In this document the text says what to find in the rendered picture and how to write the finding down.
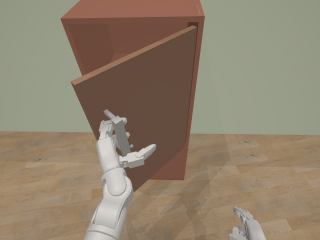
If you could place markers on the cupboard door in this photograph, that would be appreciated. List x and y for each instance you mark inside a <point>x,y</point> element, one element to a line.
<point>151,88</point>

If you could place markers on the left robot hand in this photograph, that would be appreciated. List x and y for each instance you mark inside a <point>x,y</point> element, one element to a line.
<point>107,154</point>

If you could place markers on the handle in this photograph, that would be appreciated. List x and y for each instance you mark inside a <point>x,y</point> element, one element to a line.
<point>119,128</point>

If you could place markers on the right robot hand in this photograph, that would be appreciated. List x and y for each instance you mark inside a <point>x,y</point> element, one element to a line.
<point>252,230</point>

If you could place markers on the robot left forearm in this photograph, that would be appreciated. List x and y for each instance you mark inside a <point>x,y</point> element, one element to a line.
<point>108,220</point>

